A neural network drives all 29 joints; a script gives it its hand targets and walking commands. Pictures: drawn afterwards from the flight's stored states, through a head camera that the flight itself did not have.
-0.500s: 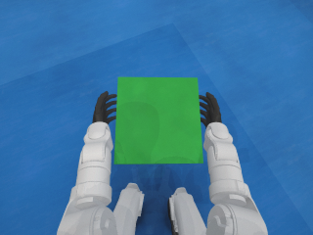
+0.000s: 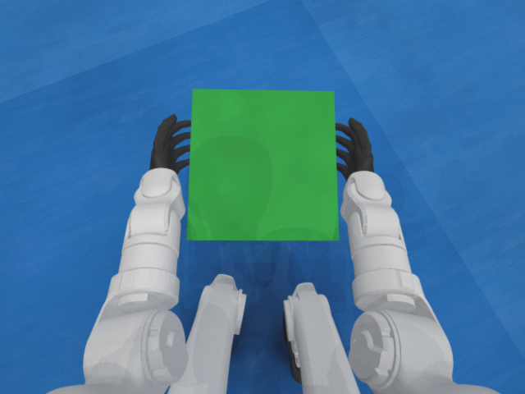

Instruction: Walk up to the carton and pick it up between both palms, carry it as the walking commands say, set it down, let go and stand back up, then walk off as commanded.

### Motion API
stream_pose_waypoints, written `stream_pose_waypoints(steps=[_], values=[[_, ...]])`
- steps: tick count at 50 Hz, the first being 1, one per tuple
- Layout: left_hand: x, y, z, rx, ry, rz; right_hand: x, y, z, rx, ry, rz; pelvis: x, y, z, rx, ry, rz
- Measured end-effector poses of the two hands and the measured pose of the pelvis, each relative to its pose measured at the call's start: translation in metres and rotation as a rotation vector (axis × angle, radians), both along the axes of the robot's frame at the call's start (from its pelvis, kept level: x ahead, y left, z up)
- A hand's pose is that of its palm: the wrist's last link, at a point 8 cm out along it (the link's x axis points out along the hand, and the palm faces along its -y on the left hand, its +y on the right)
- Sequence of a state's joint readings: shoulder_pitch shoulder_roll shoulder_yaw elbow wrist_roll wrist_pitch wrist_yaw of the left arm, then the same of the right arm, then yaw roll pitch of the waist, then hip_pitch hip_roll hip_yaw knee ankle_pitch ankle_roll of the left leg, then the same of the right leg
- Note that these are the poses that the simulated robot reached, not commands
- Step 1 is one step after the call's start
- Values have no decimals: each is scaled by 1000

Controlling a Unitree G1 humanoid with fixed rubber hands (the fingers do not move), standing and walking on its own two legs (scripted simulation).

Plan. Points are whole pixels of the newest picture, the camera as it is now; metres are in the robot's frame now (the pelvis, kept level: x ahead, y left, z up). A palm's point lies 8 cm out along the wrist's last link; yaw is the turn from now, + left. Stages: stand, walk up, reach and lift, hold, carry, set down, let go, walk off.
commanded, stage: set down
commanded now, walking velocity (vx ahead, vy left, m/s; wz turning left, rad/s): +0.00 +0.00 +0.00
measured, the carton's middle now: (261, 180) +0.44 +0.03 -0.15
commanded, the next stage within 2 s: none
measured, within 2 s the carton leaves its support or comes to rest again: neither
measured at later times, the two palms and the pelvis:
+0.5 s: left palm (178, 170) +0.46 +0.18 -0.17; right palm (339, 174) +0.47 -0.11 -0.17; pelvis -0.02 +0.00 -0.07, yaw -1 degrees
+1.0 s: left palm (188, 170) +0.48 +0.18 -0.25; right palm (327, 175) +0.49 -0.11 -0.25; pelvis -0.03 +0.00 -0.14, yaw -1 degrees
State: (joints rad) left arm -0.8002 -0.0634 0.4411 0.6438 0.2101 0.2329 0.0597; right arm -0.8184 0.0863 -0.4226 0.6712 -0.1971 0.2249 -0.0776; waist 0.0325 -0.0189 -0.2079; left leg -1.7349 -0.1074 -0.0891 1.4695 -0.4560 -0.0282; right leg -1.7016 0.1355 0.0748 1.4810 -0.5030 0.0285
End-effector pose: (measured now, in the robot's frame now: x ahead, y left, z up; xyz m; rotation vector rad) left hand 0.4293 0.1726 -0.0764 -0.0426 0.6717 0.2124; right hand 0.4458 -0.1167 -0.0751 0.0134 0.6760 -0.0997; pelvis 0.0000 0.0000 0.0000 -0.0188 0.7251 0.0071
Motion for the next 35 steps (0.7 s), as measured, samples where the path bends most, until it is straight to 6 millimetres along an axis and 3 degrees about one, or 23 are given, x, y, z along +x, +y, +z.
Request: stream_pose_waypoints(steps=[35], values=[[38, 6, -128, 9, 12, -29, 34, 5, -125, -17, 9, -5, -26, 3, -101, -10, 60, -6]])
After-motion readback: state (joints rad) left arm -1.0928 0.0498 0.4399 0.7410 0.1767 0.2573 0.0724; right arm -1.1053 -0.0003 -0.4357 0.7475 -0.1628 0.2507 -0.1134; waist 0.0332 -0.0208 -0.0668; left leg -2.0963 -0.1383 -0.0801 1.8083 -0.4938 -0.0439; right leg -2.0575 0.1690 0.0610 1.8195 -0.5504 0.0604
